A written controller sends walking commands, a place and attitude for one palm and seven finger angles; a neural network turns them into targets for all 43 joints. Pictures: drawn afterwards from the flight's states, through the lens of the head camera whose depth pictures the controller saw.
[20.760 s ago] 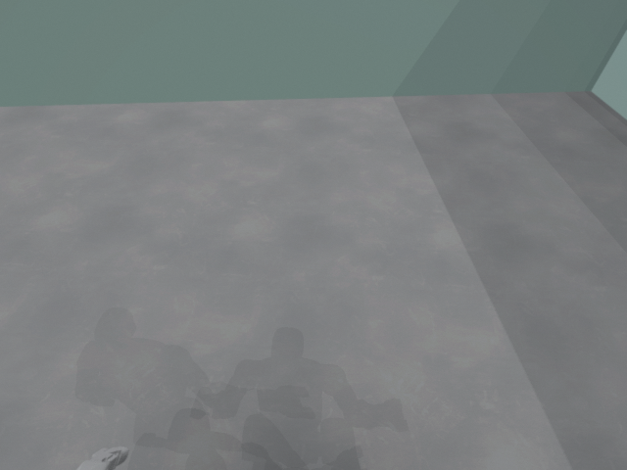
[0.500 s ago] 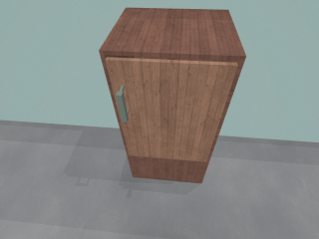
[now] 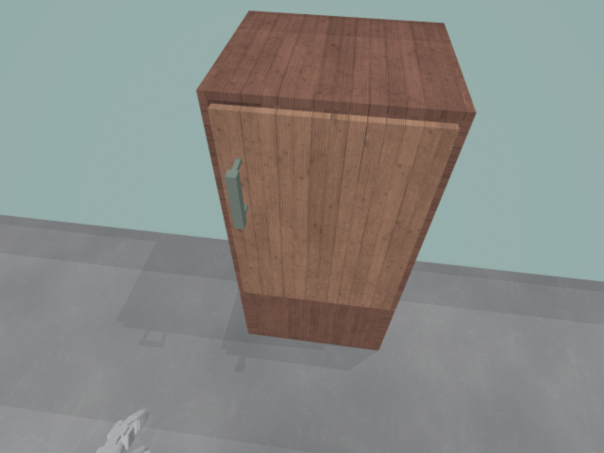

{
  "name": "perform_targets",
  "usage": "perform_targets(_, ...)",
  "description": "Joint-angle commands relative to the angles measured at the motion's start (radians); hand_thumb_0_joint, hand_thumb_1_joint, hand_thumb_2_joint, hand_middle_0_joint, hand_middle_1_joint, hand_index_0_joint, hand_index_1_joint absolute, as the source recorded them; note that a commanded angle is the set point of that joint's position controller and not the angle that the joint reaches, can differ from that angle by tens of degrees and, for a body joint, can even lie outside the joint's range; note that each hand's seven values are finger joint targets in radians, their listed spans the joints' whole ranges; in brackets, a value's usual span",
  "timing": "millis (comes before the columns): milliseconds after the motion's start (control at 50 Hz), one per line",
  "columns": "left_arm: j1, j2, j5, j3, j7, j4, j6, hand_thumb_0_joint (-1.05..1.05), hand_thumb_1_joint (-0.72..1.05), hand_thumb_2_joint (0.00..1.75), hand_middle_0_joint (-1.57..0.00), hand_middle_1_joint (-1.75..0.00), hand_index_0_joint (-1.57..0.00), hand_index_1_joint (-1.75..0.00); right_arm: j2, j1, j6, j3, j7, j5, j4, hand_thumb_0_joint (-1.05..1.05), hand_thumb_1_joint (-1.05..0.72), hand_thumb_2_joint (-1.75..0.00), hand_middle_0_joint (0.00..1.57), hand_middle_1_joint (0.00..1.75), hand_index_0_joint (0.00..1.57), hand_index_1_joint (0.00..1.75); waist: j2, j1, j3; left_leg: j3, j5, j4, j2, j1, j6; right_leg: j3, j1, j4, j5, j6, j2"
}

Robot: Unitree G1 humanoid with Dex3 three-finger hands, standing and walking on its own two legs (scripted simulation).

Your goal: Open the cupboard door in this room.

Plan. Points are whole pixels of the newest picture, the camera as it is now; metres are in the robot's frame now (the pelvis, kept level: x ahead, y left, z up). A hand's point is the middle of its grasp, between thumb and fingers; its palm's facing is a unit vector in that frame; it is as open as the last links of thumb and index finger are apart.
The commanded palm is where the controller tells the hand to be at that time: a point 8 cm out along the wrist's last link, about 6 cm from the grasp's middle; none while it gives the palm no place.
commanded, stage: raise the hand with hooked fingers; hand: left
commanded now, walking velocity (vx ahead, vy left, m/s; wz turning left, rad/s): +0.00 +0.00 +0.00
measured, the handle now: (238, 194) +0.58 +0.16 -0.03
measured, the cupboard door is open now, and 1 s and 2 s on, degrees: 0 0 0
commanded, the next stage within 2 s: move the hooked fingers beside the handle in 1.98 s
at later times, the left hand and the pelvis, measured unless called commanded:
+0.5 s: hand (152, 429) +0.16 +0.21 -0.05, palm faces -0.02 -1.00 -0.07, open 9.8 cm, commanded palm +0.14 +0.26 -0.05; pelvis -0.05 -0.02 -0.11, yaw +1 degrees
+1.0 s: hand (137, 395) +0.20 +0.24 -0.05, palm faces -0.11 -0.99 -0.06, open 12.7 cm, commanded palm +0.18 +0.30 -0.03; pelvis -0.05 +0.01 -0.08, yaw +0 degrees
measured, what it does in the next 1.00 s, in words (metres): lowers itself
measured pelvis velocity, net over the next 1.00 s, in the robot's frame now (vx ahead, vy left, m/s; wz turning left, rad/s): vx -0.05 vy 0.01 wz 0.01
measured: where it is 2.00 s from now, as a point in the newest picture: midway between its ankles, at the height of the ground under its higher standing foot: outside the picture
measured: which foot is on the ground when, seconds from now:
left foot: down 0.00-1.00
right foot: down 0.00-1.00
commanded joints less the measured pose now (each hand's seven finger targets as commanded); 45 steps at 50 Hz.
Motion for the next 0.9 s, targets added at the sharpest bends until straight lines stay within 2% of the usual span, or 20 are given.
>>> perform_targets(0,-0.166,0.054,-0.042,0.041,-0.048,-0.357,-0.181,0.0,0.74,0.83,-0.21,-0.4,-0.21,-0.4,-0.184,-0.145,-0.15,-0.067,-0.017,-0.006,-0.26,0.0,-0.9,-0.9,0.2,0.3,0.2,0.3,-0.012,-0.069,0.031,-0.11,0.056,0.0,-0.008,-0.087,0.001,-0.028,-0.221,-0.028,0.026,-0.02,0.048)
perform_targets(20,-0.067,0.04,-0.046,0.066,-0.085,-0.235,-0.221,0.0,0.71,0.82,-0.21,-0.42,-0.21,-0.42,-0.188,-0.142,-0.147,-0.074,-0.007,-0.011,-0.29,0.0,-0.9,-0.9,0.2,0.3,0.2,0.3,-0.073,-0.048,0.056,-0.107,0.04,0.046,-0.02,-0.156,-0.002,-0.033,-0.265,-0.001,-0.007,-0.021,0.048)
perform_targets(40,0.005,0.013,-0.059,0.078,-0.133,-0.158,-0.278,0.0,0.69,0.81,-0.22,-0.43,-0.22,-0.43,-0.177,-0.145,-0.142,-0.08,0.005,-0.018,-0.315,0.0,-0.9,-0.9,0.2,0.3,0.2,0.3,-0.188,-0.021,0.044,-0.103,0.028,0.093,-0.021,-0.22,-0.009,-0.039,-0.315,0.046,-0.042,-0.019,0.055)
perform_targets(80,0.163,0.011,-0.098,0.124,-0.254,-0.083,-0.408,0.0,0.64,0.79,-0.22,-0.47,-0.22,-0.47,-0.175,-0.187,-0.14,-0.103,0.029,-0.028,-0.374,0.0,-0.9,-0.9,0.2,0.3,0.2,0.3,-0.3,0.041,-0.022,-0.084,0.014,0.199,-0.033,-0.348,-0.014,-0.015,-0.357,0.148,-0.05,-0.022,0.057)
perform_targets(100,0.197,0.029,-0.116,0.154,-0.319,-0.087,-0.473,0.0,0.62,0.78,-0.22,-0.48,-0.22,-0.48,-0.177,-0.202,-0.138,-0.113,0.041,-0.027,-0.405,0.0,-0.9,-0.9,0.2,0.3,0.2,0.3,-0.284,0.061,-0.079,-0.072,0.028,0.248,-0.042,-0.391,-0.019,0.002,-0.343,0.198,-0.008,-0.026,0.055)
perform_targets(120,0.212,0.061,-0.126,0.191,-0.394,-0.056,-0.522,0.0,0.6,0.77,-0.22,-0.5,-0.22,-0.5,-0.182,-0.199,-0.134,-0.122,0.059,-0.021,-0.439,0.0,-0.9,-0.9,0.2,0.3,0.2,0.3,-0.182,0.083,-0.112,-0.066,0.066,0.289,-0.051,-0.407,-0.026,0.024,-0.321,0.253,0.06,-0.041,0.048)
perform_targets(180,0.079,0.202,-0.152,0.293,-0.562,-0.14,-0.661,0.0,0.53,0.74,-0.23,-0.54,-0.23,-0.54,-0.188,-0.23,-0.134,-0.127,0.075,-0.015,-0.506,0.0,-0.9,-0.9,0.2,0.3,0.2,0.3,-0.054,0.067,-0.25,-0.053,0.07,0.436,-0.053,-0.519,-0.021,0.108,-0.351,0.359,0.13,-0.039,0.023)
perform_targets(220,-0.031,0.266,-0.192,0.352,-0.592,-0.263,-0.679,0.0,0.48,0.72,-0.23,-0.57,-0.23,-0.57,-0.187,-0.22,-0.126,-0.127,0.07,-0.018,-0.538,0.0,-0.9,-0.9,0.2,0.3,0.2,0.3,0.048,0.071,-0.319,-0.052,0.049,0.499,-0.048,-0.547,-0.01,0.155,-0.388,0.398,0.067,-0.039,0.025)
perform_targets(240,-0.073,0.259,-0.216,0.348,-0.597,-0.352,-0.683,0.0,0.46,0.71,-0.23,-0.58,-0.23,-0.58,-0.183,-0.223,-0.123,-0.124,0.066,-0.018,-0.563,0.0,-0.9,-0.9,0.2,0.3,0.2,0.3,0.104,0.065,-0.363,-0.05,0.034,0.516,-0.043,-0.534,-0.005,0.16,-0.41,0.405,0.02,-0.035,0.029)
perform_targets(300,-0.242,0.264,-0.273,0.344,-0.578,-0.568,-0.71,0.0,0.39,0.68,-0.24,-0.63,-0.24,-0.63,-0.167,-0.191,-0.122,-0.109,0.043,-0.014,-0.557,0.0,-0.9,-0.9,0.2,0.3,0.2,0.3,0.169,0.007,-0.411,-0.067,0.01,0.592,-0.018,-0.526,0.008,0.189,-0.459,0.404,-0.026,-0.024,0.037)
perform_targets(320,-0.341,0.274,-0.279,0.32,-0.576,-0.627,-0.713,0.0,0.36,0.67,-0.24,-0.64,-0.24,-0.64,-0.178,-0.179,-0.123,-0.098,0.034,-0.022,-0.543,0.0,-0.9,-0.9,0.2,0.3,0.2,0.3,0.141,-0.031,-0.394,-0.09,-0.007,0.615,-0.006,-0.55,0.016,0.18,-0.51,0.425,-0.053,-0.026,0.054)
perform_targets(360,-0.343,0.232,-0.268,0.264,-0.581,-0.608,-0.697,0.0,0.32,0.65,-0.24,-0.68,-0.24,-0.68,-0.182,-0.167,-0.134,-0.094,0.015,-0.014,-0.511,0.0,-0.9,-0.9,0.2,0.3,0.2,0.3,0.143,-0.058,-0.358,-0.101,-0.044,0.625,0.006,-0.561,0.022,0.178,-0.562,0.41,-0.112,-0.028,0.062)
perform_targets(440,-0.342,0.249,-0.243,0.22,-0.632,-0.482,-0.56,0.0,0.22,0.61,-0.25,-0.74,-0.25,-0.74,-0.208,-0.161,-0.147,-0.079,-0.008,0.002,-0.483,0.0,-0.9,-0.9,0.2,0.3,0.2,0.3,0.105,-0.077,-0.321,-0.118,-0.086,0.616,0.009,-0.595,0.027,0.163,-0.589,0.386,-0.165,-0.021,0.069)
perform_targets(500,-0.239,0.32,-0.225,0.294,-0.649,-0.393,-0.402,0.0,0.15,0.58,-0.25,-0.78,-0.25,-0.78,-0.211,-0.172,-0.13,-0.075,-0.009,0.012,-0.511,0.0,-0.9,-0.9,0.2,0.3,0.2,0.3,0.056,-0.024,-0.363,-0.123,-0.066,0.558,0.001,-0.595,0.027,0.147,-0.509,0.359,-0.168,-0.015,0.058)
perform_targets(560,-0.146,0.356,-0.27,0.411,-0.625,-0.409,-0.311,0.0,0.08,0.55,-0.26,-0.82,-0.26,-0.82,-0.189,-0.195,-0.102,-0.076,-0.002,0.011,-0.554,0.0,-0.9,-0.9,0.2,0.3,0.2,0.3,0.013,0.045,-0.462,-0.122,0.027,0.508,-0.007,-0.552,0.021,0.113,-0.385,0.373,-0.058,-0.012,0.053)
perform_targets(620,-0.101,0.323,-0.308,0.457,-0.549,-0.438,-0.331,0.0,0.01,0.52,-0.26,-0.87,-0.26,-0.87,-0.158,-0.207,-0.096,-0.073,0.004,0.004,-0.563,0.0,-0.9,-0.9,0.2,0.3,0.2,0.3,-0.007,0.076,-0.439,-0.125,0.062,0.478,-0.006,-0.545,0.011,0.075,-0.373,0.388,-0.027,-0.019,0.065)
perform_targets(680,-0.171,0.277,-0.273,0.403,-0.486,-0.446,-0.412,0.0,-0.06,0.49,-0.27,-0.92,-0.27,-0.92,-0.163,-0.179,-0.103,-0.073,0.013,-0.004,-0.539,0.0,-0.9,-0.9,0.2,0.3,0.2,0.3,0.015,0.028,-0.349,-0.126,-0.021,0.462,-0.003,-0.551,0.006,0.05,-0.494,0.393,-0.131,-0.017,0.068)
perform_targets(740,-0.263,0.253,-0.232,0.32,-0.495,-0.376,-0.466,0.0,-0.13,0.46,-0.27,-0.96,-0.27,-0.96,-0.191,-0.145,-0.11,-0.073,0.012,-0.004,-0.52,0.0,-0.9,-0.9,0.2,0.3,0.2,0.3,0.0,-0.029,-0.259,-0.129,-0.15,0.465,-0.007,-0.587,0.011,0.06,-0.598,0.375,-0.264,-0.015,0.065)
perform_targets(820,-0.356,0.313,-0.219,0.292,-0.573,-0.391,-0.486,0.0,-0.22,0.42,-0.28,-1.02,-0.28,-1.02,-0.226,-0.109,-0.129,-0.068,0.001,0.008,-0.531,0.0,-0.9,-0.9,0.2,0.3,0.2,0.3,0.064,-0.046,-0.29,-0.14,-0.209,0.443,-0.008,-0.539,0.02,0.066,-0.609,0.376,-0.266,-0.026,0.066)
perform_targets(880,-0.379,0.395,-0.237,0.362,-0.597,-0.441,-0.474,0.0,-0.29,0.39,-0.29,-1.07,-0.29,-1.07,-0.233,-0.1,-0.135,-0.064,-0.008,0.011,-0.536,0.0,-0.9,-0.9,0.2,0.3,0.2,0.3,0.115,-0.021,-0.384,-0.153,-0.161,0.409,-0.006,-0.457,0.02,0.052,-0.553,0.379,-0.196,-0.029,0.069)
